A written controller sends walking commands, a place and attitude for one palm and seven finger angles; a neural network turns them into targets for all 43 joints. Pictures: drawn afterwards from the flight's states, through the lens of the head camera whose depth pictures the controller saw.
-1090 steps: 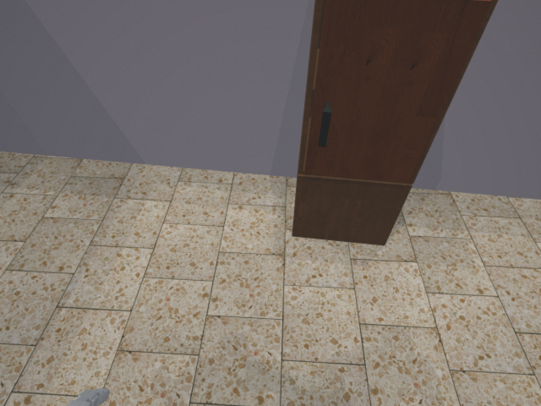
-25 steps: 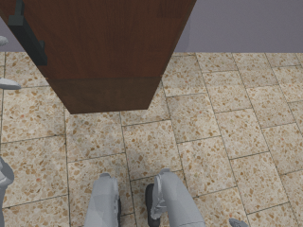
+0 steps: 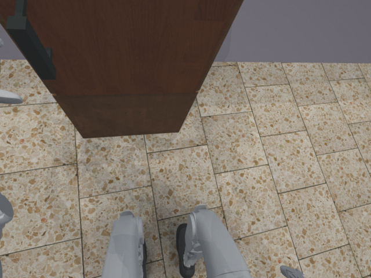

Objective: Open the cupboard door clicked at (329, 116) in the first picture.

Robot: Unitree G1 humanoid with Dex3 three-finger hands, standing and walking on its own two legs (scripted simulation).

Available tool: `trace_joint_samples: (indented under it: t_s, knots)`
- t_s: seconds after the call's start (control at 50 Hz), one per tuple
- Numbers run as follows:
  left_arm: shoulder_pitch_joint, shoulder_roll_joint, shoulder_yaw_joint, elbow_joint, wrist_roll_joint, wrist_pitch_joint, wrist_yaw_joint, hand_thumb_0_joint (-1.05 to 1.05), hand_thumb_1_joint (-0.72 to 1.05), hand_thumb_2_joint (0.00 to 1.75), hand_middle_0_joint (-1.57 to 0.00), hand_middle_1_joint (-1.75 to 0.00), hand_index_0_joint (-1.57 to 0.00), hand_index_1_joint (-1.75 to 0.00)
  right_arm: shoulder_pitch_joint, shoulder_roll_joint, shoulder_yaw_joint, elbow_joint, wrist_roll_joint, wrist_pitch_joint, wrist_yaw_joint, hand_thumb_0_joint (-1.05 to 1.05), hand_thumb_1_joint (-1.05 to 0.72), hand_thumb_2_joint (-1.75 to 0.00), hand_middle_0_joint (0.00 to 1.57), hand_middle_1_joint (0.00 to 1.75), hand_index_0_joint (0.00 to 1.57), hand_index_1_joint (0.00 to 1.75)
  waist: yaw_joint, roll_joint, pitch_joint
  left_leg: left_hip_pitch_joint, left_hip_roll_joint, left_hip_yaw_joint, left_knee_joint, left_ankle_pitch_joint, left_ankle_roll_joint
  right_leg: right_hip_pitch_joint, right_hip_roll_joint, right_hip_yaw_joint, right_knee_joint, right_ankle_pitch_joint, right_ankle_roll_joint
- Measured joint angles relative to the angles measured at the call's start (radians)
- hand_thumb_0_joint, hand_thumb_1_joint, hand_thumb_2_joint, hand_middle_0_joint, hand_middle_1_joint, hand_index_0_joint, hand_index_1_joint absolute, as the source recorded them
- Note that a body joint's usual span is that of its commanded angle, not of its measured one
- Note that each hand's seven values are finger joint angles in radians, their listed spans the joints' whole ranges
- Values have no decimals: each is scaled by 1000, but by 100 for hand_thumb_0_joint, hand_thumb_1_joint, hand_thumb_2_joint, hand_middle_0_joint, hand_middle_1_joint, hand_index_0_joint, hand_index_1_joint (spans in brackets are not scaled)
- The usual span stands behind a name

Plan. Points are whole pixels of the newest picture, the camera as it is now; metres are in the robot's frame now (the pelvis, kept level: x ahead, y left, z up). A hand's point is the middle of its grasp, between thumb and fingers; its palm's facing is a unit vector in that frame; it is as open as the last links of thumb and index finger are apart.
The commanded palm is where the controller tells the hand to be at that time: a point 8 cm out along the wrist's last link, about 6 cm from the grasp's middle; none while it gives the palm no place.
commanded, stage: move the hooked fingers beside the handle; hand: left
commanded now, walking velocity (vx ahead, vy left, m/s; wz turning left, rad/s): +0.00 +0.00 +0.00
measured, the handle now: (36, 41) +0.54 +0.25 +0.05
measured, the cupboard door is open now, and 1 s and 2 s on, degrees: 0 0 0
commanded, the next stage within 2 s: slide the fingers in behind the handle in 0.04 s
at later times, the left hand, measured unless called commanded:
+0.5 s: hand (7, 66) +0.49 +0.29 +0.04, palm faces +0.08 -1.00 -0.02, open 14.0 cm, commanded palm +0.48 +0.31 +0.05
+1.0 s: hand (22, 66) +0.49 +0.27 +0.04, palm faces +0.12 -0.99 -0.01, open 13.9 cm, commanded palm +0.48 +0.29 +0.05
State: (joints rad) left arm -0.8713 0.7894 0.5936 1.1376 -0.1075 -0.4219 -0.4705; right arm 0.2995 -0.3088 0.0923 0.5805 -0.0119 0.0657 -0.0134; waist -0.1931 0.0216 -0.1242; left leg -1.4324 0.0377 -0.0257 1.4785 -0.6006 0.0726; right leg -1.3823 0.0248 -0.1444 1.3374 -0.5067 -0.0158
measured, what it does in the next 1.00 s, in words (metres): stands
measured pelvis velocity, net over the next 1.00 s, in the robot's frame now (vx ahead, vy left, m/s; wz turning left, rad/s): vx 0.00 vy -0.01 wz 0.02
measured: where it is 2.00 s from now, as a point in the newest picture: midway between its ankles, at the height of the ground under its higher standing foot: (162, 266)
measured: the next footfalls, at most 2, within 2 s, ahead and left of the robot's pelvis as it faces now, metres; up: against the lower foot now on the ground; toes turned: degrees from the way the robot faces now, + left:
none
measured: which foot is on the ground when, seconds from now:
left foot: down 0.00-1.00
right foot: down 0.00-1.00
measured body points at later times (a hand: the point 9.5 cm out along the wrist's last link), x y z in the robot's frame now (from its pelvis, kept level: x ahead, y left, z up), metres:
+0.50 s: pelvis +0.01 +0.00 +0.01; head +0.18 +0.06 +0.42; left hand +0.48 +0.34 +0.05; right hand +0.06 -0.28 -0.09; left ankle +0.03 +0.07 -0.58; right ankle +0.06 -0.12 -0.58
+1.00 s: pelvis +0.00 -0.01 +0.01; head +0.18 +0.05 +0.42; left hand +0.48 +0.32 +0.05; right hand +0.06 -0.28 -0.09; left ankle +0.03 +0.07 -0.58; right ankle +0.06 -0.12 -0.58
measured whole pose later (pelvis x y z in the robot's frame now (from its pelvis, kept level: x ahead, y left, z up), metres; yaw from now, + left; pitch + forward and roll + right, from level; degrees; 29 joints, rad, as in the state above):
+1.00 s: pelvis +0.00 -0.01 +0.01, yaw +1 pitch +30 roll -6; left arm -0.82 0.61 0.48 1.09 -0.13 -0.45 -0.35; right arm 0.30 -0.28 0.07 0.61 -0.01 0.06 0.00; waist -0.17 0.02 -0.14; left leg -1.36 0.03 -0.02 1.43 -0.59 0.06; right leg -1.32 0.02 -0.13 1.31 -0.51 -0.03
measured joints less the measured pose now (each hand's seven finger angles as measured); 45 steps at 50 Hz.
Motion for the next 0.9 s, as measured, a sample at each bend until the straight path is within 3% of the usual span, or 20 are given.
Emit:
trace_joint_samples:
  t_s: [0.16,0.5,0.7,0.9]
  knots:
    - [39,-37,-22,-47,-30,33,-29,-1,-50,30,-30,-120,-30,-120,9,13,-4,9,7,17,4,0,-91,-90,21,30,21,30,21,5,-8,25,-2,1,-30,5,0,25,0,3,-29,5,2]
    - [66,-118,-70,-50,-29,-5,37,-1,-50,30,-30,-120,-30,-120,-5,17,-13,6,3,9,8,0,-90,-90,21,30,21,30,20,3,-18,65,-4,7,-47,7,-4,58,0,9,-36,2,-2]
    - [60,-131,-79,-52,-22,-28,80,-1,-50,30,-30,-120,-30,-121,-2,22,-12,18,0,2,9,0,-91,-90,21,30,21,30,21,0,-14,60,-4,8,-42,8,-9,49,-2,10,-23,0,-8]
    - [62,-166,-108,-54,-31,-17,97,-1,-50,30,-30,-120,-30,-121,3,24,-17,24,2,3,8,0,-91,-90,21,30,21,30,23,5,-19,71,-7,6,-52,11,-12,59,-4,9,-30,-1,-10]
